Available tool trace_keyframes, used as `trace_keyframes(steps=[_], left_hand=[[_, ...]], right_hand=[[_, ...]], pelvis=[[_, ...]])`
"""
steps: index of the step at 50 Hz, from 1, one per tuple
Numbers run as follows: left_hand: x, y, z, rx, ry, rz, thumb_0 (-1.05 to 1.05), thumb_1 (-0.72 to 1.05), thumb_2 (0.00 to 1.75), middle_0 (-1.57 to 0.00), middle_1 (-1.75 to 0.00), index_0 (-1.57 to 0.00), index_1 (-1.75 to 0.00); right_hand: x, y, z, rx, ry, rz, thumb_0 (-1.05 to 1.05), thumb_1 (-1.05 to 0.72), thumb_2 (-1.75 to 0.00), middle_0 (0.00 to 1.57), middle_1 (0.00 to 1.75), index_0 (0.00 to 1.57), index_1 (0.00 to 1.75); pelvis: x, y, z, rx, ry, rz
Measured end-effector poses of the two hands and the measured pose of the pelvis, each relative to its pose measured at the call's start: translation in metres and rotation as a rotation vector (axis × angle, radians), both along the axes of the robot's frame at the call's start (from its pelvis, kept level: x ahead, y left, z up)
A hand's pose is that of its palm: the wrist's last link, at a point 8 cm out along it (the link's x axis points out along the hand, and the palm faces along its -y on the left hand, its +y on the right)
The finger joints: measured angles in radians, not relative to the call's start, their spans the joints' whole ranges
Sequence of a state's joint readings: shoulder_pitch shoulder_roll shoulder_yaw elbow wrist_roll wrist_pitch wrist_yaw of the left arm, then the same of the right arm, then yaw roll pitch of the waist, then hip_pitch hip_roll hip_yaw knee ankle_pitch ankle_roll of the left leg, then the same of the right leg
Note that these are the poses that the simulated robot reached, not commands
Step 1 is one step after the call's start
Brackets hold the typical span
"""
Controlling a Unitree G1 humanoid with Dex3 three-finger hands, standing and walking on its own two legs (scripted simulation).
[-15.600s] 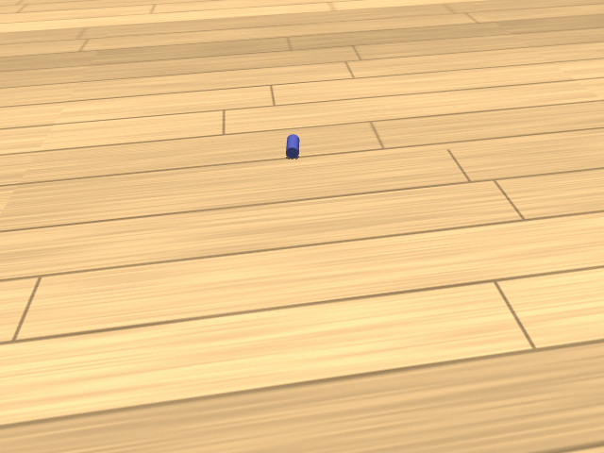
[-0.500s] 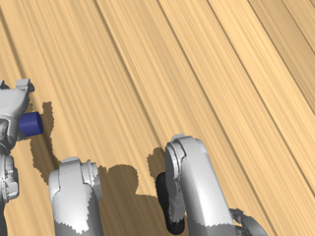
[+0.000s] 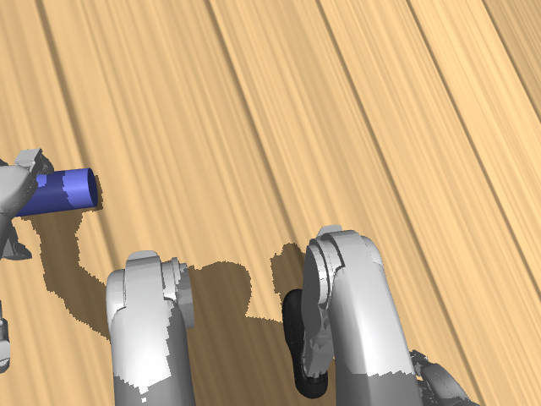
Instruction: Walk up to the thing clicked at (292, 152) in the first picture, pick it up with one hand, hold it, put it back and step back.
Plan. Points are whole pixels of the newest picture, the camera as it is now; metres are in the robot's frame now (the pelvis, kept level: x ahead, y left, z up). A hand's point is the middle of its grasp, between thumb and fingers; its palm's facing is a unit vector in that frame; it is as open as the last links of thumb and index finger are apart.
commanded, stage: rest palm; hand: left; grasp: from above
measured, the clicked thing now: (52, 191) +0.45 +0.33 -0.28
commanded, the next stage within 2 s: close in 1.40 s
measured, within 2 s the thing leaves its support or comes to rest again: neither
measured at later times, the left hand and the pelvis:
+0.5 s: hand (41, 192) +0.44 +0.33 -0.24, palm faces -0.45 -0.14 -0.88, open 14.2 cm; pelvis +0.01 +0.01 -0.03, yaw -3 degrees
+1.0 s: hand (57, 198) +0.43 +0.31 -0.25, palm faces -0.41 -0.07 -0.91, open 14.3 cm; pelvis +0.00 +0.01 -0.03, yaw -5 degrees
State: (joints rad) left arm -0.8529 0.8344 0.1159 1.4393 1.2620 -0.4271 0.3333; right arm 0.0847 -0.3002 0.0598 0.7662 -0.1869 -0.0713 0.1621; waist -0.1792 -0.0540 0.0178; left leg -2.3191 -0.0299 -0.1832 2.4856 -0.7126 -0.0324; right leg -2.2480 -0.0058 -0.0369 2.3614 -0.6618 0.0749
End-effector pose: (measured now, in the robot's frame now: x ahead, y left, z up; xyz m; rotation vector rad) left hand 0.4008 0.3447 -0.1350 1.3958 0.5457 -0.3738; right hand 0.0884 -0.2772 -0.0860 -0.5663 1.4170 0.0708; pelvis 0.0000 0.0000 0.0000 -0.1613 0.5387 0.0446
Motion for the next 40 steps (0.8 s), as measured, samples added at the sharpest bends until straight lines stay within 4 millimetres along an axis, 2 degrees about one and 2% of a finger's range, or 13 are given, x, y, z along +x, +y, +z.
trace_keyframes(steps=[5,9,15,22,26,31,35,40], left_hand=[[0.004,-0.018,-0.018,-0.066,-0.112,-0.068,0.0,-0.53,0.97,-0.08,-1.04,-0.09,-1.02],[0.008,-0.027,-0.032,-0.032,-0.155,-0.097,0.0,-0.52,0.98,-0.07,-1.02,-0.08,-1.01],[0.023,-0.03,-0.038,0.06,-0.221,-0.048,0.0,-0.51,0.98,-0.07,-0.99,-0.07,-0.99],[0.044,-0.02,-0.042,0.103,-0.153,0.113,0.0,-0.51,0.97,-0.07,-0.98,-0.07,-0.98],[0.04,-0.011,-0.052,0.108,-0.072,0.17,0.0,-0.5,0.97,-0.06,-0.99,-0.07,-0.98],[0.029,-0.008,-0.065,0.082,0.012,0.136,0.0,-0.5,0.96,-0.07,-1.02,-0.08,-1.0],[0.027,-0.014,-0.067,0.022,-0.016,0.083,0.0,-0.51,0.96,-0.07,-1.02,-0.08,-1.01],[0.028,-0.024,-0.063,-0.026,-0.091,0.014,0.0,-0.53,0.97,-0.08,-0.99,-0.07,-1.0]], right_hand=[[0.013,-0.004,0.012,-0.074,-0.034,0.019,0.0,-0.9,-0.9,0.2,0.3,0.2,0.3],[0.014,-0.002,0.015,-0.099,-0.041,0.029,0.0,-0.9,-0.9,0.2,0.3,0.2,0.3],[0.005,0.007,0.01,-0.055,-0.022,0.027,0.0,-0.89,-0.9,0.2,0.3,0.2,0.3],[-0.014,0.019,-0.004,0.044,-0.009,0.021,0.0,-0.89,-0.9,0.2,0.3,0.2,0.3],[-0.031,0.024,-0.011,0.079,0.036,-0.002,0.0,-0.89,-0.9,0.2,0.3,0.2,0.3],[-0.047,0.027,-0.012,0.101,0.113,-0.009,0.0,-0.9,-0.9,0.2,0.3,0.2,0.3],[-0.05,0.023,-0.005,0.078,0.143,0.004,0.0,-0.9,-0.9,0.21,0.3,0.2,0.3],[-0.042,0.013,0.006,0.019,0.123,0.032,0.0,-0.9,-0.9,0.21,0.3,0.2,0.3]], pelvis=[[0.001,0.005,-0.007,-0.018,-0.02,-0.01],[0.002,0.008,-0.013,-0.029,-0.019,-0.017],[0.005,0.012,-0.019,-0.037,-0.002,-0.02],[0.007,0.012,-0.025,-0.043,0.001,-0.026],[0.009,0.011,-0.026,-0.042,0.0,-0.027],[0.01,0.007,-0.024,-0.035,-0.004,-0.027],[0.01,0.005,-0.022,-0.04,-0.019,-0.032],[0.009,0.005,-0.023,-0.044,-0.04,-0.04]])
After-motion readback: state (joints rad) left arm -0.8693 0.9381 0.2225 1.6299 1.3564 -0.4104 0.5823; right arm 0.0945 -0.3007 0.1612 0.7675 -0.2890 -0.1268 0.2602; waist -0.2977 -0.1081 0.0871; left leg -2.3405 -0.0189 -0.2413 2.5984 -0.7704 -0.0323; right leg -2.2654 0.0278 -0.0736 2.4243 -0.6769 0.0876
